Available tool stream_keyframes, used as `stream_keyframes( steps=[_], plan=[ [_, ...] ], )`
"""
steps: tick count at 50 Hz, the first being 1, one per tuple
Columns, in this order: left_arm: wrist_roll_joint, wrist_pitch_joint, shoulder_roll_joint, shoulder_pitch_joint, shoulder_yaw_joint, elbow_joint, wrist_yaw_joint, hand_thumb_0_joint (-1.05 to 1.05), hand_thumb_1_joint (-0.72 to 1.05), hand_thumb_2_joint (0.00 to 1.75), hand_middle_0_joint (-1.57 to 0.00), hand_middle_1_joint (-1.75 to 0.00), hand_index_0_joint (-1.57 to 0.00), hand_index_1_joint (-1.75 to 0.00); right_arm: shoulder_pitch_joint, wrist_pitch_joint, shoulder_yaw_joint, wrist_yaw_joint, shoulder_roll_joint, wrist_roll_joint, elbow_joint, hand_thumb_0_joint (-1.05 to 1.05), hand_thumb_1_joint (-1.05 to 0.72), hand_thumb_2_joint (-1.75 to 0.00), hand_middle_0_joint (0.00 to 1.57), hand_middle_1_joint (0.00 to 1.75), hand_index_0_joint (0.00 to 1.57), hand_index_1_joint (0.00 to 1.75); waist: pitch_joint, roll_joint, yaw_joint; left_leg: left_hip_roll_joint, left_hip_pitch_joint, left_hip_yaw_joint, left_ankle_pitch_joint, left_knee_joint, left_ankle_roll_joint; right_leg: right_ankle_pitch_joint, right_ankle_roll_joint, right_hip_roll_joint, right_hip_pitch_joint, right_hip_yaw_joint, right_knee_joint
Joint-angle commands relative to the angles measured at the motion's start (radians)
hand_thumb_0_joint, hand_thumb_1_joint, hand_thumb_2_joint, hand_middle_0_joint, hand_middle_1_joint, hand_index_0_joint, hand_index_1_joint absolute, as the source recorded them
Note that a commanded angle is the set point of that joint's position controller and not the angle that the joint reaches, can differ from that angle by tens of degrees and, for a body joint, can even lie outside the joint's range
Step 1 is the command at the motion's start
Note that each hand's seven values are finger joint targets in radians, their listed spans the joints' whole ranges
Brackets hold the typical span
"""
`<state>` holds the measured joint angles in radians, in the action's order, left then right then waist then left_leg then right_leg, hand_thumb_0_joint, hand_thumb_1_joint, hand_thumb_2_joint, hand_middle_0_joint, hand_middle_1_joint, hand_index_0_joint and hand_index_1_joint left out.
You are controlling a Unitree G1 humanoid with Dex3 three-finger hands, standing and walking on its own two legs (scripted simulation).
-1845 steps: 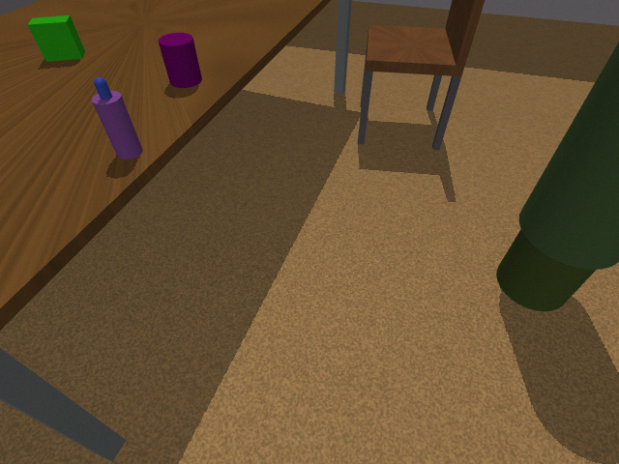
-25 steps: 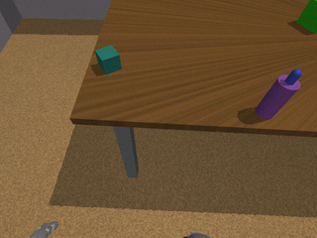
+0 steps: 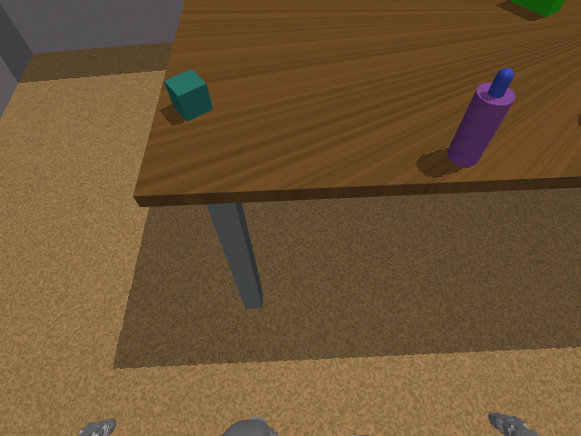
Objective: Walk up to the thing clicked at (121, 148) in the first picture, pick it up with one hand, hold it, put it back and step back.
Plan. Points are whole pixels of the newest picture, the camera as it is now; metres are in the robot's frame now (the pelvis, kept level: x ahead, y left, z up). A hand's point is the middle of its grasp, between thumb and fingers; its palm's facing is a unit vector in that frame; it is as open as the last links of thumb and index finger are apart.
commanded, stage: step back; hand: right
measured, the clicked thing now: (482, 117) +0.57 -0.30 +0.07
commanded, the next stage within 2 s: none
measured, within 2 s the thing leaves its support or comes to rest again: neither
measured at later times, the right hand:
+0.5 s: hand out of the picture -0.01 -0.25 -0.11, palm faces -0.08 +0.89 -0.45, open 7.4 cm
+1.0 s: hand out of the picture -0.18 -0.30 -0.16, palm faces -0.10 +0.92 -0.39, open 7.4 cm
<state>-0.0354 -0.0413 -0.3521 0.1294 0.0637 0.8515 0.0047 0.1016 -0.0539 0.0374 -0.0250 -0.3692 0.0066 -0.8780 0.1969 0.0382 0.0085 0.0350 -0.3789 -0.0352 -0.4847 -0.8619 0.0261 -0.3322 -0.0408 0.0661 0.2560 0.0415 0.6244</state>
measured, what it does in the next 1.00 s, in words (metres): walks backwards: left foot, then right foot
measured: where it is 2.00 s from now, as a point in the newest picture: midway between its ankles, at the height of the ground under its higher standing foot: outside the picture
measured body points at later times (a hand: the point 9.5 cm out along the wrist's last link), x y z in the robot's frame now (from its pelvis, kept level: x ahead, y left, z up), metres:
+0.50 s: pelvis -0.11 +0.01 +0.01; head -0.05 +0.05 +0.45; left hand -0.02 +0.34 -0.12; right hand +0.00 -0.30 -0.08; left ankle -0.08 +0.14 -0.72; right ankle -0.16 -0.15 -0.63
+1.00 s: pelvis -0.26 -0.04 +0.00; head -0.19 -0.05 +0.44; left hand -0.13 +0.28 -0.09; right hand -0.17 -0.35 -0.13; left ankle -0.30 +0.08 -0.69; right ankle -0.20 -0.14 -0.72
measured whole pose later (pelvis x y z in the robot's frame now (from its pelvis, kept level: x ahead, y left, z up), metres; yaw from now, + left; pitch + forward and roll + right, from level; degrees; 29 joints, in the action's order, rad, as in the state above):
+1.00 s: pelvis -0.26 -0.04 +0.00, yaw +2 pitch -1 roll +1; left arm -0.05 -0.05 -0.37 0.13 0.08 0.73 -0.01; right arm 0.21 -0.03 0.03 -0.03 -0.39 -0.02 -0.87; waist 0.17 0.02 -0.01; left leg 0.06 -0.35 -0.06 -0.52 -0.90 -0.01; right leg -0.25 -0.03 -0.01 0.38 -0.02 0.64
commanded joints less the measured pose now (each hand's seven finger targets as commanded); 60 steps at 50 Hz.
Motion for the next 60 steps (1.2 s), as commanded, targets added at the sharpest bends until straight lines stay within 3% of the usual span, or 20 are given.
stream_keyframes(
  steps=[1,9,13,15,16,20,27,30,33,35,36,37,40,45,49,52,54,55,56,60],
  plan=[
    [0.018,0.029,-0.256,-0.036,0.077,-0.134,-0.026,0.00,0.90,0.90,-0.20,-0.30,-0.20,-0.30,0.052,0.025,0.059,-0.014,-0.227,0.006,0.067,0.00,-0.90,-0.90,0.20,0.30,0.20,0.30,-0.185,-0.158,-0.020,0.054,-0.030,-0.136,-0.126,-0.329,-0.022,0.693,-0.254,-0.345,-0.021,0.298,-0.208],
    [-0.007,0.006,-0.239,0.006,0.070,-0.171,-0.033,0.00,0.90,0.90,-0.20,-0.30,-0.20,-0.30,0.089,0.050,0.047,-0.019,-0.185,-0.013,0.084,0.00,-0.90,-0.90,0.20,0.30,0.20,0.30,-0.273,-0.234,-0.040,-0.026,-0.038,-0.018,-0.023,0.142,-0.040,0.665,-0.166,-0.258,-0.250,0.171,-0.077],
    [0.019,-0.021,-0.225,-0.004,0.059,-0.192,-0.014,0.00,0.90,0.90,-0.20,-0.30,-0.20,-0.30,0.151,0.069,0.076,-0.015,-0.213,-0.039,0.061,0.00,-0.90,-0.90,0.20,0.30,0.20,0.30,-0.278,-0.158,-0.003,-0.061,0.229,-0.034,0.405,0.500,-0.007,0.364,-0.051,-0.157,-0.029,0.131,0.083],
    [0.016,-0.020,-0.193,-0.008,0.066,-0.196,-0.023,0.00,0.90,0.90,-0.20,-0.30,-0.20,-0.30,0.073,0.069,0.105,-0.006,-0.371,-0.050,0.098,0.00,-0.90,-0.90,0.20,0.30,0.20,0.30,-0.256,0.128,-0.005,-0.436,0.209,-0.447,0.676,0.516,0.196,-0.295,0.021,0.061,0.213,0.079,0.401],
    [0.004,-0.022,-0.227,-0.052,0.079,-0.196,-0.033,0.00,0.90,0.90,-0.20,-0.30,-0.20,-0.30,0.071,0.070,0.117,-0.008,-0.410,-0.038,0.110,0.00,-0.90,-0.90,0.20,0.30,0.20,0.30,-0.224,0.193,0.046,-0.532,0.082,-0.559,0.606,0.561,0.305,-0.347,0.029,0.023,0.178,0.159,0.566],
    [0.020,-0.022,-0.224,0.082,0.090,-0.132,-0.013,0.00,0.90,0.90,-0.20,-0.30,-0.20,-0.30,-0.031,0.075,0.078,-0.014,-0.262,-0.041,0.129,0.00,-0.90,-0.90,0.20,0.30,0.20,0.30,-0.188,0.093,-0.061,-0.277,0.195,-0.165,0.689,0.448,0.169,-0.157,0.028,0.058,0.270,0.179,0.675],
    [0.006,-0.007,-0.207,0.043,0.081,-0.147,-0.005,0.00,0.90,0.90,-0.20,-0.30,-0.20,-0.30,0.097,0.067,0.094,-0.017,-0.272,-0.033,0.131,0.00,-0.90,-0.90,0.20,0.30,0.20,0.30,-0.258,0.140,0.033,-0.291,0.396,-0.156,0.684,0.382,0.222,-0.184,0.091,0.000,0.246,0.095,0.339],
    [0.006,-0.002,-0.206,0.096,0.079,-0.115,-0.002,0.00,0.90,0.90,-0.20,-0.30,-0.20,-0.30,0.048,0.053,0.098,-0.013,-0.300,-0.040,0.155,0.00,-0.90,-0.90,0.20,0.30,0.20,0.30,-0.282,0.192,0.010,-0.295,0.269,-0.146,0.600,0.359,0.200,-0.160,0.070,-0.048,0.081,0.009,0.114],
    [0.001,0.011,-0.211,0.230,0.087,-0.041,0.001,0.00,0.90,0.90,-0.20,-0.30,-0.20,-0.30,-0.021,0.032,0.082,-0.008,-0.280,-0.022,0.176,0.00,-0.90,-0.90,0.20,0.30,0.20,0.30,-0.301,0.141,-0.061,-0.217,0.102,-0.085,0.475,0.234,0.106,0.119,0.022,-0.040,-0.133,-0.020,-0.217],
    [-0.018,0.016,-0.370,0.161,0.129,-0.084,0.003,0.00,0.90,0.90,-0.20,-0.30,-0.20,-0.30,0.026,0.028,0.055,-0.015,-0.174,-0.010,0.194,0.00,-0.90,-0.90,0.20,0.30,0.20,0.30,-0.225,-0.261,-0.040,0.044,-0.264,-0.026,-0.052,-0.015,-0.011,0.131,-0.088,-0.331,-0.168,0.433,-0.270],
    [-0.019,0.011,-0.439,0.087,0.135,-0.125,-0.002,0.00,0.90,0.90,-0.20,-0.30,-0.20,-0.30,-0.020,0.028,0.079,-0.038,-0.219,-0.013,0.188,0.00,-0.90,-0.90,0.20,0.30,0.20,0.30,-0.182,-0.332,-0.090,0.038,-0.151,-0.097,-0.194,-0.255,-0.031,0.157,-0.250,-0.478,0.113,0.546,-0.322],
    [-0.012,0.014,-0.398,0.030,0.123,-0.139,-0.007,0.00,0.90,0.90,-0.20,-0.30,-0.20,-0.30,-0.017,0.031,0.092,-0.039,-0.252,-0.011,0.163,0.00,-0.90,-0.90,0.20,0.30,0.20,0.30,-0.106,-0.310,-0.061,0.005,-0.085,-0.128,-0.153,-0.333,-0.023,0.109,-0.262,-0.476,0.256,0.542,-0.363],
    [-0.007,0.016,-0.260,-0.080,0.091,-0.154,-0.015,0.00,0.90,0.90,-0.20,-0.30,-0.20,-0.30,0.110,0.035,0.064,-0.026,-0.215,0.001,0.097,0.00,-0.90,-0.90,0.20,0.30,0.20,0.30,-0.153,-0.209,0.033,0.079,-0.136,-0.129,0.012,-0.357,-0.019,0.408,-0.115,-0.238,0.058,0.138,-0.185],
    [-0.014,0.013,-0.236,0.059,0.086,-0.160,-0.033,0.00,0.90,0.90,-0.20,-0.30,-0.20,-0.30,0.078,0.055,0.050,-0.028,-0.195,-0.015,0.114,0.00,-0.90,-0.90,0.20,0.30,0.20,0.30,-0.225,-0.219,-0.066,0.047,-0.176,-0.058,-0.053,-0.159,-0.054,0.551,-0.181,-0.287,-0.203,0.171,-0.121],
    [-0.001,0.005,-0.245,0.043,0.082,-0.175,-0.042,0.00,0.90,0.90,-0.20,-0.30,-0.20,-0.30,0.126,0.063,0.054,-0.020,-0.192,-0.027,0.102,0.00,-0.90,-0.90,0.20,0.30,0.20,0.30,-0.286,-0.248,-0.057,-0.024,-0.063,-0.009,-0.025,0.138,-0.029,0.638,-0.178,-0.332,-0.251,0.197,-0.051],
    [0.014,-0.014,-0.246,-0.015,0.065,-0.191,-0.028,0.00,0.90,0.90,-0.20,-0.30,-0.20,-0.30,0.214,0.066,0.068,-0.013,-0.199,-0.031,0.063,0.00,-0.90,-0.90,0.20,0.30,0.20,0.30,-0.301,-0.165,-0.004,-0.018,0.157,0.024,0.313,0.449,0.005,0.434,-0.094,-0.261,-0.085,0.134,0.053],
    [0.025,-0.017,-0.180,-0.021,0.051,-0.208,-0.024,0.00,0.90,0.90,-0.20,-0.30,-0.20,-0.30,0.148,0.063,0.101,-0.011,-0.354,-0.053,0.087,0.00,-0.90,-0.90,0.20,0.30,0.20,0.30,-0.268,0.165,-0.017,-0.356,0.259,-0.434,0.584,0.509,0.165,-0.163,0.012,0.000,0.262,-0.006,0.322],
    [0.013,-0.022,-0.224,-0.049,0.073,-0.201,-0.037,0.00,0.90,0.90,-0.20,-0.30,-0.20,-0.30,0.117,0.060,0.108,-0.007,-0.403,-0.048,0.108,0.00,-0.90,-0.90,0.20,0.30,0.20,0.30,-0.249,0.148,0.019,-0.476,0.091,-0.509,0.599,0.512,0.294,-0.348,0.028,0.008,0.203,0.096,0.517],
    [0.009,-0.024,-0.251,-0.046,0.079,-0.183,-0.038,0.00,0.90,0.90,-0.20,-0.30,-0.20,-0.30,0.060,0.066,0.109,-0.016,-0.391,-0.046,0.119,0.00,-0.90,-0.90,0.20,0.30,0.20,0.30,-0.201,0.148,0.006,-0.516,-0.021,-0.549,0.538,0.541,0.327,-0.326,0.027,-0.022,0.167,0.151,0.639],
    [0.020,-0.029,-0.229,0.056,0.083,-0.113,-0.018,0.00,0.90,0.90,-0.20,-0.30,-0.20,-0.30,-0.019,0.065,0.072,-0.017,-0.262,-0.050,0.126,0.00,-0.90,-0.90,0.20,0.30,0.20,0.30,-0.163,0.056,-0.059,-0.267,0.046,-0.183,0.518,0.483,0.178,-0.143,0.033,0.060,0.225,0.159,0.714]
  ],
)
